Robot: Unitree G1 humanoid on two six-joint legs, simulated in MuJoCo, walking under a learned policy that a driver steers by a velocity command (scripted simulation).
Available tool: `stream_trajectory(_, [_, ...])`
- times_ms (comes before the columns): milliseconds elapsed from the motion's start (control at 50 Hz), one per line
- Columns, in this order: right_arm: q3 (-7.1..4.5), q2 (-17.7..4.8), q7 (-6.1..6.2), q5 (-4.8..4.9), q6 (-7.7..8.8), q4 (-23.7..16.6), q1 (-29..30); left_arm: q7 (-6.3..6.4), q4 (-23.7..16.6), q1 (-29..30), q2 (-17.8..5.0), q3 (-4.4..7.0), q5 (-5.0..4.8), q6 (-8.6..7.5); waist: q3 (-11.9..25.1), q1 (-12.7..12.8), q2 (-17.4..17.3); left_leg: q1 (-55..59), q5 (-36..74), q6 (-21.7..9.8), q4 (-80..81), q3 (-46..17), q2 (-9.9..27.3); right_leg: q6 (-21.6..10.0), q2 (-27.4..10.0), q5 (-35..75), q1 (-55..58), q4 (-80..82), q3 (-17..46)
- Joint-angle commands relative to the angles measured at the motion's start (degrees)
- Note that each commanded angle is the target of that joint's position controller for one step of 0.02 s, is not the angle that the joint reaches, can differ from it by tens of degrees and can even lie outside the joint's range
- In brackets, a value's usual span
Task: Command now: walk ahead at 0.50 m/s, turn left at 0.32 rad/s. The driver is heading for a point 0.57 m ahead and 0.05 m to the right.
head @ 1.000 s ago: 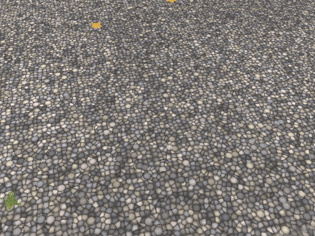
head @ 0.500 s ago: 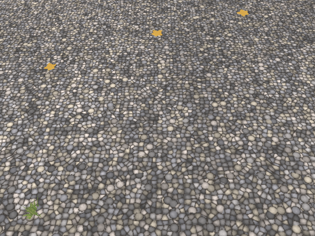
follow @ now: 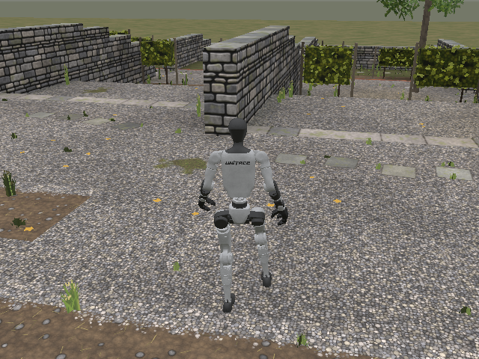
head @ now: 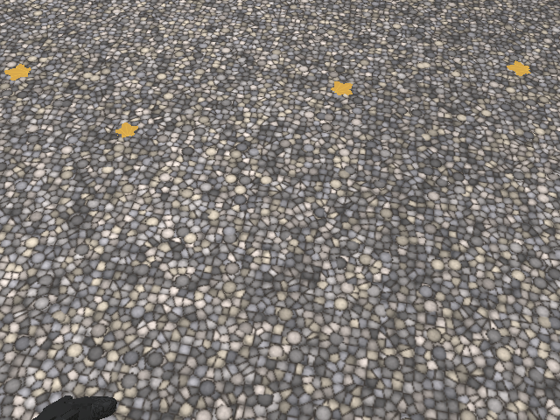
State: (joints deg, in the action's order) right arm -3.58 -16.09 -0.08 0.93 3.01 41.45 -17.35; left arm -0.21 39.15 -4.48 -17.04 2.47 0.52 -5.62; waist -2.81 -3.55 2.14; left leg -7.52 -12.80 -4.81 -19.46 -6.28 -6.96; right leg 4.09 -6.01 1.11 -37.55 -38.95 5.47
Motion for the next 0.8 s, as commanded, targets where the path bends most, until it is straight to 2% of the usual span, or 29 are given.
stream_trajectory(20, [-2.26, -9.1, 0.32, 0.24, 0.54, -1.7, -2.9, -0.77, -4.5, 5.3, -3.6, 0.53, -0.83, -1.16, 2.2, -2.0, -7.1, -4.5, 8.9, -7.9, 4.4, -7.6, 13.3, -0.6, 3.5, 6.1, 9.2, 6.4, -3.5])
stream_trajectory(60, [-2.22, -9.0, 0.33, 0.26, 0.34, -1.1, -3.9, -1.23, -5.2, 6.1, -5.1, 1.10, -0.85, -1.57, 1.9, -1.7, -7.6, 0.4, 8.9, -7.3, 1.7, -10.7, 15.9, -2.5, 3.7, 2.1, 8.0, 9.1, -2.8])
stream_trajectory(100, [-2.40, -9.4, 0.43, 0.06, 0.01, -0.8, -3.4, -1.42, -5.0, 3.6, -6.3, 1.72, -0.95, -1.88, 1.8, 0.2, -9.1, 3.6, 13.0, -6.3, -0.9, -12.7, 17.8, -4.6, 4.1, -3.3, 9.7, 10.3, -3.1])
stream_trajectory(120, [-2.30, -9.2, 0.43, 0.09, -0.15, -0.9, -2.2, -1.29, -4.1, -0.3, -7.0, 2.28, -0.83, -2.05, 3.0, 2.7, -9.4, 3.9, 19.4, -5.2, -4.5, -12.0, 16.8, -6.1, 5.1, -4.1, 14.6, 12.4, -4.4])
stream_trajectory(140, [-1.69, -7.6, 0.34, -0.23, -0.19, -1.2, -1.9, -0.97, -2.5, -6.8, -8.9, 3.28, -0.45, -2.24, 7.6, 5.9, -8.0, 2.4, 24.8, -3.6, -13.3, -9.5, 13.5, -8.2, 4.0, -2.8, 24.4, 12.7, -3.9])
stream_trajectory(160, [-0.47, -4.8, 0.40, -1.34, -0.12, -2.5, -3.6, -0.67, -1.8, -15.8, -12.3, 4.03, 0.38, -2.25, 17.0, 8.7, -1.0, -6.2, 14.3, -1.2, -29.9, -5.8, 9.4, -12.7, -5.7, -1.9, 40.6, 10.5, 6.9])
stream_trajectory(180, [0.65, -0.9, 0.29, 0.47, 0.70, -2.5, -12.0, -1.34, 1.1, -20.4, -15.8, 5.18, 0.15, -1.52, 22.8, 5.7, 17.2, -27.1, -17.6, 3.0, -48.8, -0.7, 0.8, -22.1, -16.5, -16.9, 57.3, 17.7, 33.7])
stream_trajectory(200, [-0.22, -6.6, 0.36, 1.28, 0.95, -1.7, -8.8, -1.69, 1.0, -20.7, -9.9, 3.79, -1.31, -1.35, 18.6, 8.1, 10.0, -35.1, -19.4, 3.0, -54.8, -4.7, 3.6, -20.8, -16.4, -32.1, 55.7, 22.5, 39.3])
stream_trajectory(220, [-1.00, -9.2, 0.34, 1.40, 1.01, -3.2, -1.4, -1.43, 0.5, -17.2, -7.1, 2.87, -1.24, -1.06, 10.4, 9.0, 4.5, -37.7, -14.2, 2.6, -55.7, -3.3, 6.2, -18.1, -14.3, -31.4, 48.8, 23.3, 30.7])
stream_trajectory(240, [-0.74, -8.5, 0.40, 0.57, 1.10, -4.2, 2.2, -1.29, -0.1, -13.8, -6.5, 2.35, -0.50, -0.67, 6.5, 7.7, 0.7, -36.3, -9.8, 2.6, -53.6, -0.9, 8.7, -17.0, -11.8, -24.6, 41.7, 24.0, 24.0])
stream_trajectory(260, [-0.79, -7.6, 0.28, -0.33, 1.28, -4.7, 3.8, -1.28, 0.0, -11.9, -5.5, 1.94, -0.18, -0.52, 3.5, 6.5, 0.1, -35.1, -6.7, 2.9, -49.8, -0.3, 10.5, -17.0, -9.6, -18.5, 36.6, 25.3, 19.6])
stream_trajectory(280, [-0.86, -6.8, 0.10, -0.44, 1.24, -4.6, 2.9, -1.17, 0.0, -11.0, -4.8, 1.58, 0.26, -0.66, 3.3, 4.9, 1.8, -32.0, -4.5, 3.1, -47.3, -0.1, 12.0, -16.4, -7.7, -14.1, 33.6, 26.5, 16.1])
stream_trajectory(300, [-0.72, -5.9, 0.01, -0.25, 1.07, -4.1, 1.8, -1.17, 0.2, -10.8, -4.4, 1.50, 0.13, -0.79, 3.5, 4.3, 3.1, -30.1, -3.7, 3.4, -45.4, 0.5, 12.4, -16.4, -6.5, -11.0, 32.2, 27.6, 13.7])
stream_trajectory(340, [-0.39, -4.4, 0.01, -0.39, 0.67, -3.8, 1.5, -1.07, 1.1, -11.5, -5.1, 1.65, -0.56, -1.09, 3.4, 3.7, 3.2, -29.8, -2.9, 4.4, -41.7, 1.8, 12.8, -17.4, -6.1, -5.1, 30.8, 28.9, 10.1])
stream_trajectory(400, [0.24, -3.1, 0.04, -0.84, 0.77, -5.3, 6.6, -0.65, 2.5, -12.8, -7.2, 2.19, -0.86, -0.74, 2.0, 4.9, 1.5, -31.9, 3.9, 5.7, -31.8, 2.8, 13.5, -17.6, -5.9, 0.0, 31.2, 30.7, 6.0])
stream_trajectory(500, [0.84, -1.9, -0.93, -0.34, 1.71, -6.9, 15.3, -0.27, 5.1, -16.8, -8.4, 2.29, -1.52, 0.24, 0.4, 8.2, 1.5, -28.2, 16.2, 5.7, -16.5, 5.1, 11.4, -15.5, -4.2, 2.0, 32.4, 30.6, 0.6])
stream_trajectory(560, [0.79, -2.2, -1.83, 0.13, 2.18, -8.4, 19.6, -0.14, 6.8, -19.4, -8.7, 2.33, -1.71, 1.10, -0.8, 9.2, 1.6, -28.4, 15.8, 4.7, -12.5, 5.3, 10.4, -15.3, -6.3, 2.9, 36.4, 28.9, 1.2])
stream_trajectory(600, [0.57, -2.9, -2.46, -0.02, 2.54, -9.1, 20.6, 0.18, 7.6, -19.4, -9.1, 2.48, -1.69, 1.87, -1.2, 8.4, 2.0, -27.9, 12.6, 3.2, -9.8, 5.2, 9.7, -14.2, -7.4, 8.4, 39.6, 25.9, 1.4])
stream_trajectory(620, [0.27, -3.5, -2.65, -0.37, 2.74, -8.8, 19.3, 0.42, 7.7, -19.0, -9.4, 2.57, -1.54, 2.26, 0.0, 7.3, 2.5, -25.3, 11.4, 2.4, -8.5, 5.6, 8.7, -13.2, -7.2, 14.3, 40.9, 23.1, 1.1])
stream_trajectory(640, [-0.31, -4.7, -2.64, -0.86, 2.95, -7.9, 15.8, 0.67, 7.6, -18.0, -10.0, 2.70, -1.46, 2.54, 2.6, 5.1, 3.3, -19.7, 11.6, 1.4, -7.4, 6.7, 7.1, -12.0, -6.2, 23.3, 41.2, 18.6, 0.3])
stream_trajectory(660, [-1.25, -6.4, -2.37, -1.44, 3.19, -5.7, 8.9, 0.88, 7.2, -16.6, -9.9, 2.50, -1.53, 2.72, 7.1, 1.3, 2.6, -9.5, 17.1, -0.2, -4.7, 8.1, 5.7, -10.2, -3.6, 29.8, 39.6, 10.7, -1.6])
stream_trajectory(680, [-2.10, -9.6, -1.80, -2.28, 3.25, -4.0, 1.9, 1.06, 6.1, -16.5, -8.2, 1.75, -0.70, 2.44, 13.9, -1.3, 0.3, 5.3, 33.1, -2.8, -7.4, 3.9, 11.2, -7.7, -0.6, 21.9, 32.0, 0.0, -3.2])
stream_trajectory(700, [-2.53, -13.6, -1.17, -3.73, 2.63, -3.6, -3.3, 0.77, 4.9, -21.4, -3.1, -0.06, 0.87, 1.58, 22.7, -0.5, -12.6, 27.5, 55.5, -11.5, -12.5, -14.2, 27.1, -3.3, 7.0, -12.4, 11.9, -21.6, -5.5])
stream_trajectory(720, [-1.88, -10.8, -1.36, -2.40, 1.77, -2.7, -5.5, 0.25, 7.4, -27.1, -3.2, -0.34, -0.28, 1.11, 31.7, -0.4, -16.7, 32.5, 56.7, -17.7, -10.4, -25.8, 33.0, -2.0, 10.2, -41.5, 5.5, -32.7, 1.9])
stream_trajectory(740, [-1.35, -8.6, -1.43, -1.36, 0.98, -2.9, -2.4, 0.06, 7.6, -23.2, -8.6, 1.18, -1.89, 1.30, 25.4, -1.1, -10.3, 25.0, 49.6, -15.1, -8.1, -19.2, 29.5, -2.0, 7.0, -39.7, 2.9, -35.5, 3.7])
stream_trajectory(760, [-0.71, -6.9, -1.32, -0.87, 0.79, -3.1, 2.5, 0.24, 6.0, -17.7, -8.2, 1.16, -2.26, 1.75, 17.0, 0.4, -8.0, 17.1, 45.4, -12.3, -6.1, -12.8, 26.2, -1.8, 4.4, -36.5, 0.5, -33.1, 0.7])
stream_trajectory(780, [0.02, -5.0, -1.42, -0.90, 0.82, -2.9, 6.3, 0.71, 5.8, -15.3, -7.2, 1.11, -1.44, 2.53, 11.8, 2.2, -4.7, 8.5, 42.3, -10.7, -3.5, -9.3, 23.5, -1.2, 2.4, -33.0, 1.7, -28.9, -0.8])
stream_trajectory(800, [0.44, -3.8, -1.55, -1.22, 0.92, -2.9, 9.1, 1.20, 5.9, -15.2, -6.6, 1.33, -0.70, 3.66, 9.4, 4.3, -5.0, 0.8, 39.8, -9.3, -1.0, -6.5, 21.7, -0.8, 0.8, -30.2, 6.6, -24.5, -0.9])
